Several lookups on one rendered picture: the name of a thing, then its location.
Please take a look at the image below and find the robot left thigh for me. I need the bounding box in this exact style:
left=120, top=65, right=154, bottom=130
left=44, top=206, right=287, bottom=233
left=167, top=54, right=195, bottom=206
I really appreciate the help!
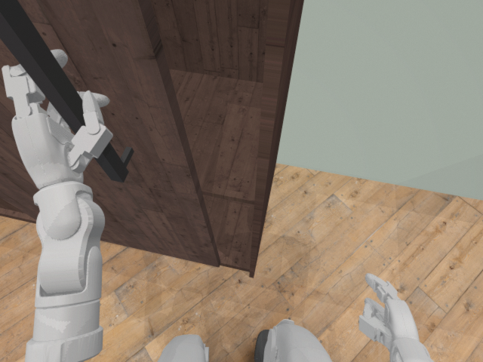
left=158, top=334, right=209, bottom=362

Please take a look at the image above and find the robot left hand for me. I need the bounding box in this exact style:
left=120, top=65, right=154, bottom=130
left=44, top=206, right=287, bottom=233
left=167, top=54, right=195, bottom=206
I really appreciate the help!
left=2, top=49, right=113, bottom=190

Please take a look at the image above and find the wardrobe door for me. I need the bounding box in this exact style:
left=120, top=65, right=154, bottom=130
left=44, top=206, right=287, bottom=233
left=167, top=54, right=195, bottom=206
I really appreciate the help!
left=0, top=198, right=23, bottom=213
left=0, top=0, right=220, bottom=267

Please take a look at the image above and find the right robot foot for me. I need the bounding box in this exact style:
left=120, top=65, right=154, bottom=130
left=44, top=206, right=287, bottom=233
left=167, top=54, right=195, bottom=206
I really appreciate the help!
left=254, top=330, right=269, bottom=362

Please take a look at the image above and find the robot left forearm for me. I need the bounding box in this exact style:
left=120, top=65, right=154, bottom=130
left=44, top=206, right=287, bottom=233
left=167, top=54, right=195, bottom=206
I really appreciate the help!
left=25, top=181, right=105, bottom=362

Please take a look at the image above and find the robot right forearm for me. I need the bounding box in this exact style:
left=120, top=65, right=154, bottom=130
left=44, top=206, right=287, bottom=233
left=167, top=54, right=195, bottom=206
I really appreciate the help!
left=389, top=338, right=434, bottom=362

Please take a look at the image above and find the handle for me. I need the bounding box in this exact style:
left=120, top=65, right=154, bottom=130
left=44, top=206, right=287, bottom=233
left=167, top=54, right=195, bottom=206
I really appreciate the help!
left=0, top=0, right=134, bottom=183

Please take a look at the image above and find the robot right hand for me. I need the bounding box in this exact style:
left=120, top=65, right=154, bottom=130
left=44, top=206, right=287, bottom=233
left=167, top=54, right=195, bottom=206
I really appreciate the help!
left=359, top=273, right=420, bottom=353

